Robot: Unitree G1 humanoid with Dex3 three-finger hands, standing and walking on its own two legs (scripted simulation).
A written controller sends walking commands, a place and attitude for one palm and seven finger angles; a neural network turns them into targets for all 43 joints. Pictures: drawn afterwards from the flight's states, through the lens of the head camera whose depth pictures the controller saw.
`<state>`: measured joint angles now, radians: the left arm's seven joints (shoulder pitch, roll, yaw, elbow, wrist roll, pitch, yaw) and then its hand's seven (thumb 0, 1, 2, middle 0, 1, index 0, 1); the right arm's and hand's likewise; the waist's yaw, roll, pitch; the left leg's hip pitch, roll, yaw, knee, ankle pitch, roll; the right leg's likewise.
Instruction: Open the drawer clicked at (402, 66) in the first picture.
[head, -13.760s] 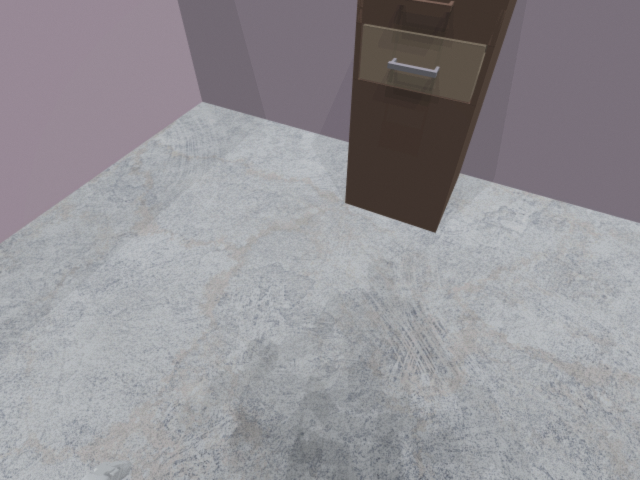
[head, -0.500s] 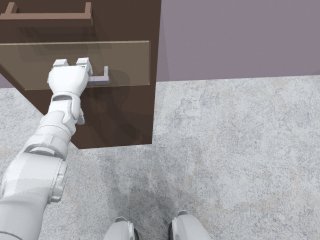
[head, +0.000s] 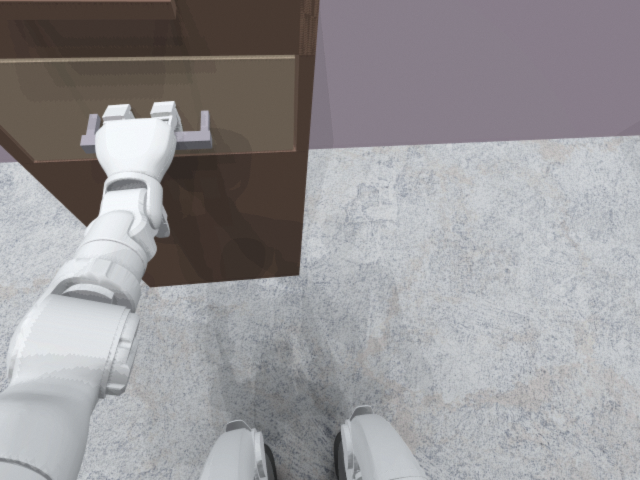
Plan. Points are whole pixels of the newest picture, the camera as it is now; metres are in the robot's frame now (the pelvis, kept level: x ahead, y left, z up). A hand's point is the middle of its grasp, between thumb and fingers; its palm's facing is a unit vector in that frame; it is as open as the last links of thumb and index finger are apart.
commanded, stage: lower the fingers behind the handle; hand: left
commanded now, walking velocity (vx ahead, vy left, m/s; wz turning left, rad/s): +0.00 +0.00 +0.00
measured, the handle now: (149, 131) +0.57 +0.17 +0.01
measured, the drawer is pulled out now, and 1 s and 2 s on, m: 0.00 0.00 0.03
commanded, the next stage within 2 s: close the thumb around the handle in 0.18 s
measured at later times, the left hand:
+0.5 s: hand (159, 171) +0.52 +0.16 -0.01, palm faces -0.06 -0.03 -1.00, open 12.5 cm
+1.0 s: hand (158, 170) +0.52 +0.16 -0.01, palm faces -0.06 -0.03 -1.00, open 5.1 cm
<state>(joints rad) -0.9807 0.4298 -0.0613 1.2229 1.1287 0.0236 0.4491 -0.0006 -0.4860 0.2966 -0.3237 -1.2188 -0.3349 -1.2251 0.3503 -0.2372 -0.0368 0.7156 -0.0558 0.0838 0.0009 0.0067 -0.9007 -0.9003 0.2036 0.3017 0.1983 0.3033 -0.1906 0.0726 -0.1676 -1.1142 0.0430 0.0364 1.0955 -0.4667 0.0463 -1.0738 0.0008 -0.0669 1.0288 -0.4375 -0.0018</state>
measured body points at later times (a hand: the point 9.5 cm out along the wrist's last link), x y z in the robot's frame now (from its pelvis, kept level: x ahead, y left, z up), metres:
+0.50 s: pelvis +0.00 -0.01 +0.00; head +0.15 +0.00 +0.43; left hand +0.52 +0.16 +0.04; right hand -0.02 -0.28 -0.12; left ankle +0.01 +0.09 -0.65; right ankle +0.02 -0.13 -0.65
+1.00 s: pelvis +0.01 -0.01 +0.00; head +0.16 -0.01 +0.43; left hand +0.52 +0.16 +0.04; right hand +0.00 -0.28 -0.12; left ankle +0.01 +0.09 -0.65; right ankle +0.02 -0.13 -0.65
